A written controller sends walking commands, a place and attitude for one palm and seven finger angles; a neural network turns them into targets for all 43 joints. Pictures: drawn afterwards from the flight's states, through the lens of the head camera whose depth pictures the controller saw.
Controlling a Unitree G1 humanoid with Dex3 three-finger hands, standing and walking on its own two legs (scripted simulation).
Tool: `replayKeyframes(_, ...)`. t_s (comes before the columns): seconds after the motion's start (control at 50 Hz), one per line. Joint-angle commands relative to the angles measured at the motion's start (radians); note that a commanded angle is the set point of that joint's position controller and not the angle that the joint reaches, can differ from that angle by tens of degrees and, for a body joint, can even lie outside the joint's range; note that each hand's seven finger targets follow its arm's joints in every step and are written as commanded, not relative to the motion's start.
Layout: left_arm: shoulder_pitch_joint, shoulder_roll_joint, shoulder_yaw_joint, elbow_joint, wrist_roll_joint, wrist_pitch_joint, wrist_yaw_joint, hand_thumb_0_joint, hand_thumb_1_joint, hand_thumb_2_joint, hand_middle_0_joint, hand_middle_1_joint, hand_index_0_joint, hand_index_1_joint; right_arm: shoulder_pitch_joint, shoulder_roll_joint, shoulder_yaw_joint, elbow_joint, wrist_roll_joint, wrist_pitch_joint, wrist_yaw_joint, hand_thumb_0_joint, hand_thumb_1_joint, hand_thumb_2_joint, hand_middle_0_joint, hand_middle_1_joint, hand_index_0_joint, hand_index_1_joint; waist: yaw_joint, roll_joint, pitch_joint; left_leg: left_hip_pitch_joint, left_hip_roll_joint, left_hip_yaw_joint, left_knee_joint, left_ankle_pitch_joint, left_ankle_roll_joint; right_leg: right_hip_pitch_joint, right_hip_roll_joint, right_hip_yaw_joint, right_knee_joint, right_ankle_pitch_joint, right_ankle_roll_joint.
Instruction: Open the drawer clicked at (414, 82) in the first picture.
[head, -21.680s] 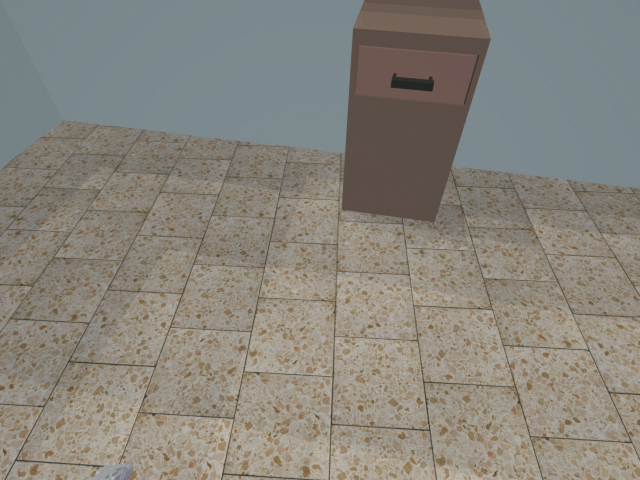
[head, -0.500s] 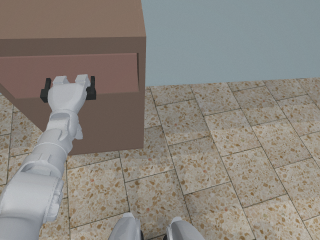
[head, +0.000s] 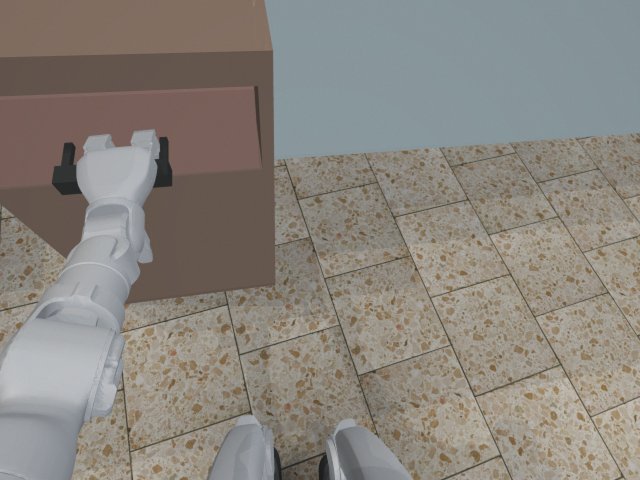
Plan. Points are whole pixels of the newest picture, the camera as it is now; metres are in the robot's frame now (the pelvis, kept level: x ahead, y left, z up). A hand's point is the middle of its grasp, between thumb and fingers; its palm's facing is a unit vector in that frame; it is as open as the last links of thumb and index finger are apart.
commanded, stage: close the thumb around the handle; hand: left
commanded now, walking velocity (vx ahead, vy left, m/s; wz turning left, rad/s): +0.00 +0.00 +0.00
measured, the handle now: (116, 162) +0.54 +0.24 -0.01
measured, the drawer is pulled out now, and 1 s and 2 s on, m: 0.00 0.00 0.11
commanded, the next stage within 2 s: pull the drawer open in 0.78 s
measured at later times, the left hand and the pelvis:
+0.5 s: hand (125, 202) +0.49 +0.23 -0.03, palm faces -0.07 -0.04 -1.00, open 9.0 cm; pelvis +0.01 +0.00 +0.01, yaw +0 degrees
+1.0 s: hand (126, 203) +0.49 +0.23 -0.03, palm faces -0.07 -0.03 -1.00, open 6.1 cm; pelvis +0.01 +0.00 +0.00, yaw +0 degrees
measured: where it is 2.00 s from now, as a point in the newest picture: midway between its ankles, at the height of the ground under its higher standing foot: outside the picture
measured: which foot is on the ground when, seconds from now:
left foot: down 0.00-1.00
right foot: down 0.00-1.00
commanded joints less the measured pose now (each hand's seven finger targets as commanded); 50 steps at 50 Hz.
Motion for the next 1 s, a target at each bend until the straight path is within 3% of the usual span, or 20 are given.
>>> replayKeyframes(0.0, -0.373, 0.241, 0.073, -0.212, 0.008, -0.043, 0.043, 0.0, -0.5, 0.3, -0.3, -1.2, -0.3, -1.2, 0.154, -0.185, -0.068, -0.047, -0.005, -0.013, -0.016, 0.0, -0.9, -0.9, 0.2, 0.3, 0.2, 0.3, 0.009, 0.089, -0.481, 0.53, 0.035, -0.082, -0.099, 0.394, -0.036, 0.06, -0.013, 0.013, -0.114, 0.272, -0.011)
replayKeyframes(0.02, -0.342, 0.241, 0.081, -0.218, 0.01, -0.047, 0.049, 0.0, -0.5, 0.3, -0.3, -1.2, -0.3, -1.2, 0.159, -0.185, -0.071, -0.047, -0.004, -0.013, -0.015, 0.0, -0.9, -0.9, 0.2, 0.3, 0.2, 0.3, 0.02, 0.091, -0.491, 0.545, 0.037, -0.08, -0.095, 0.418, -0.037, 0.063, -0.012, 0.012, -0.113, 0.29, -0.011)
replayKeyframes(0.06, -0.333, 0.217, 0.069, -0.231, 0.009, -0.049, 0.061, 0.0, -0.5, 0.3, -0.3, -1.2, -0.3, -1.2, 0.162, -0.185, -0.077, -0.043, -0.003, -0.009, -0.009, 0.0, -0.9, -0.9, 0.2, 0.3, 0.2, 0.3, 0.014, 0.084, -0.487, 0.554, 0.04, -0.08, -0.095, 0.432, -0.039, 0.065, -0.01, 0.009, -0.117, 0.301, -0.01)
replayKeyframes(0.12, -0.337, 0.237, 0.085, -0.25, 0.003, -0.045, 0.075, 0.0, -0.332, 0.372, -0.312, -1.218, -0.312, -1.218, 0.166, -0.188, -0.079, -0.037, -0.002, -0.004, -0.006, 0.0, -0.9, -0.9, 0.2, 0.3, 0.2, 0.3, 0.018, 0.08, -0.503, 0.548, 0.038, -0.076, -0.092, 0.45, -0.039, 0.086, -0.009, 0.013, -0.114, 0.33, -0.008)
replayKeyframes(0.18, -0.295, 0.208, 0.075, -0.237, -0.005, -0.023, 0.084, 0.0, -0.164, 0.444, -0.324, -1.236, -0.324, -1.236, 0.171, -0.187, -0.083, -0.032, -0.003, 0.002, 0.0, 0.0, -0.9, -0.9, 0.2, 0.3, 0.2, 0.3, 0.026, 0.075, -0.494, 0.565, 0.035, -0.07, -0.099, 0.476, -0.04, 0.11, -0.007, 0.01, -0.125, 0.357, -0.008)
replayKeyframes(0.2, -0.324, 0.201, 0.069, -0.25, -0.008, -0.021, 0.083, 0.0, -0.108, 0.468, -0.328, -1.242, -0.328, -1.242, 0.169, -0.186, -0.084, -0.028, -0.005, 0.002, 0.001, 0.0, -0.9, -0.9, 0.2, 0.3, 0.2, 0.3, 0.013, 0.077, -0.496, 0.572, 0.036, -0.071, -0.097, 0.482, -0.039, 0.106, -0.01, 0.012, -0.126, 0.364, -0.007)
replayKeyframes(0.22, -0.306, 0.23, 0.087, -0.238, 0.001, -0.017, 0.086, 0.0, -0.052, 0.492, -0.332, -1.248, -0.332, -1.248, 0.17, -0.188, -0.082, -0.028, -0.001, 0.005, 0.001, 0.0, -0.9, -0.9, 0.2, 0.3, 0.2, 0.3, 0.025, 0.074, -0.493, 0.565, 0.035, -0.068, -0.1, 0.481, -0.04, 0.112, -0.01, 0.013, -0.126, 0.367, -0.005)
replayKeyframes(0.24, -0.305, 0.205, 0.066, -0.231, -0.003, -0.01, 0.085, 0.0, 0.004, 0.516, -0.336, -1.254, -0.336, -1.254, 0.17, -0.189, -0.083, -0.026, -0.002, 0.006, 0.001, 0.0, -0.9, -0.9, 0.2, 0.3, 0.2, 0.3, 0.015, 0.063, -0.482, 0.559, 0.033, -0.066, -0.102, 0.466, -0.037, 0.117, -0.009, 0.013, -0.133, 0.362, -0.005)
replayKeyframes(0.26, -0.31, 0.234, 0.084, -0.236, 0.002, -0.009, 0.085, 0.0, 0.06, 0.54, -0.34, -1.26, -0.34, -1.26, 0.166, -0.189, -0.081, -0.027, -0.001, 0.007, -0.001, 0.0, -0.9, -0.9, 0.2, 0.3, 0.2, 0.3, 0.022, 0.066, -0.477, 0.552, 0.033, -0.064, -0.106, 0.462, -0.038, 0.124, -0.01, 0.016, -0.134, 0.366, -0.005)
replayKeyframes(0.42, -0.317, 0.182, 0.039, -0.243, 0.005, -0.03, 0.062, 0.0, 0.508, 0.732, -0.372, -1.308, -0.372, -1.308, 0.151, -0.181, -0.081, -0.035, 0.001, 0.009, -0.004, 0.0, -0.9, -0.9, 0.2, 0.3, 0.2, 0.3, 0.01, 0.084, -0.44, 0.584, 0.036, -0.075, -0.119, 0.46, -0.041, 0.085, -0.011, 0.01, -0.143, 0.334, -0.007)
replayKeyframes(0.44, -0.302, 0.138, 0.013, -0.221, -0.001, -0.028, 0.06, 0.0, 0.564, 0.756, -0.376, -1.314, -0.376, -1.314, 0.15, -0.178, -0.084, -0.034, -0.001, 0.009, -0.004, 0.0, -0.9, -0.9, 0.2, 0.3, 0.2, 0.3, 0.0, 0.081, -0.412, 0.587, 0.035, -0.073, -0.116, 0.446, -0.039, 0.07, -0.008, 0.009, -0.152, 0.32, -0.008)
replayKeyframes(0.46, -0.307, 0.172, 0.038, -0.223, 0.0, -0.034, 0.062, 0.0, 0.62, 0.78, -0.38, -1.32, -0.38, -1.32, 0.15, -0.181, -0.081, -0.035, 0.0, 0.008, -0.005, 0.0, -0.9, -0.9, 0.2, 0.3, 0.2, 0.3, 0.006, 0.061, -0.423, 0.571, 0.036, -0.076, -0.117, 0.437, -0.039, 0.077, -0.01, 0.01, -0.147, 0.313, -0.007)
replayKeyframes(0.48, -0.309, 0.163, 0.03, -0.218, 0.004, -0.035, 0.062, 0.0, 0.676, 0.804, -0.384, -1.326, -0.384, -1.326, 0.151, -0.181, -0.083, -0.035, -0.002, 0.008, -0.006, 0.0, -0.9, -0.9, 0.2, 0.3, 0.2, 0.3, 0.0, 0.053, -0.415, 0.568, 0.036, -0.076, -0.114, 0.44, -0.038, 0.075, -0.01, 0.01, -0.144, 0.319, -0.008)
replayKeyframes(0.56, -0.315, 0.153, 0.031, -0.242, 0.007, -0.045, 0.071, 0.0, 0.9, 0.9, -0.4, -1.35, -0.4, -1.35, 0.144, -0.179, -0.085, -0.04, -0.005, 0.008, -0.002, 0.0, -0.9, -0.9, 0.2, 0.3, 0.2, 0.3, 0.014, 0.106, -0.461, 0.617, 0.04, -0.087, -0.109, 0.474, -0.049, 0.042, -0.01, 0.005, -0.129, 0.308, -0.011)
replayKeyframes(0.64, -0.339, 0.122, 0.009, -0.215, 0.01, -0.027, 0.079, 0.0, 0.9, 0.9, -0.4, -1.35, -0.4, -1.35, 0.151, -0.181, -0.089, -0.034, -0.007, 0.012, 0.001, 0.0, -0.9, -0.9, 0.2, 0.3, 0.2, 0.3, -0.003, 0.078, -0.431, 0.609, 0.044, -0.1, -0.108, 0.463, -0.052, 0.018, -0.008, -0.004, -0.126, 0.287, -0.011)
replayKeyframes(0.76, -0.391, 0.13, 0.011, -0.242, -0.003, -0.013, 0.082, 0.0, 0.9, 0.9, -0.4, -1.35, -0.4, -1.35, 0.154, -0.182, -0.089, -0.032, -0.007, 0.011, 0.001, 0.0, -0.9, -0.9, 0.2, 0.3, 0.2, 0.3, -0.007, 0.08, -0.495, 0.641, 0.045, -0.105, -0.11, 0.469, -0.052, 0.032, -0.01, -0.002, -0.126, 0.292, -0.008)
replayKeyframes(0.8, -0.393, 0.088, -0.015, -0.228, -0.013, -0.005, 0.074, 0.0, 0.9, 0.9, -0.4, -1.35, -0.4, -1.35, 0.156, -0.178, -0.091, -0.027, -0.007, 0.009, 0.003, 0.0, -0.9, -0.9, 0.2, 0.3, 0.2, 0.3, -0.017, 0.081, -0.467, 0.645, 0.046, -0.113, -0.116, 0.465, -0.055, 0.017, -0.01, -0.006, -0.132, 0.28, -0.01)
replayKeyframes(0.88, -0.353, 0.126, 0.01, -0.235, -0.012, -0.012, 0.068, 0.0, 0.9, 0.9, -0.4, -1.35, -0.4, -1.35, 0.152, -0.18, -0.086, -0.029, -0.005, 0.01, 0.001, 0.0, -0.9, -0.9, 0.2, 0.3, 0.2, 0.3, 0.006, 0.094, -0.467, 0.634, 0.044, -0.1, -0.124, 0.446, -0.052, 0.043, -0.008, -0.003, -0.136, 0.279, -0.013)
replayKeyframes(0.94, -0.288, 0.067, -0.018, -0.255, -0.025, -0.021, 0.056, 0.0, 0.9, 0.9, -0.4, -1.35, -0.4, -1.35, 0.143, -0.173, -0.088, -0.038, -0.004, 0.01, 0.005, 0.0, -0.9, -0.9, 0.2, 0.3, 0.2, 0.3, 0.02, 0.099, -0.472, 0.655, 0.046, -0.099, -0.131, 0.458, -0.052, 0.056, -0.007, -0.004, -0.143, 0.281, -0.014)
replayKeyframes(0.98, -0.21, 0.081, 0.004, -0.252, -0.03, -0.023, 0.053, 0.0, 0.9, 0.9, -0.4, -1.35, -0.4, -1.35, 0.137, -0.173, -0.087, -0.047, -0.003, 0.014, 0.006, 0.0, -0.9, -0.9, 0.2, 0.3, 0.2, 0.3, 0.04, 0.084, -0.463, 0.646, 0.045, -0.087, -0.139, 0.465, -0.05, 0.088, -0.005, -0.002, -0.15, 0.297, -0.014)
